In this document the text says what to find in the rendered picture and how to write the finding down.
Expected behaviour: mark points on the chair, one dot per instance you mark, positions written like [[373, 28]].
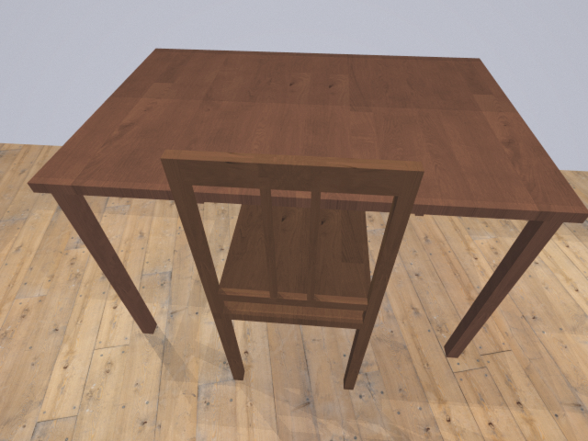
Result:
[[306, 266]]

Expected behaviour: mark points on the table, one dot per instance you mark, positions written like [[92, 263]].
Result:
[[480, 159]]

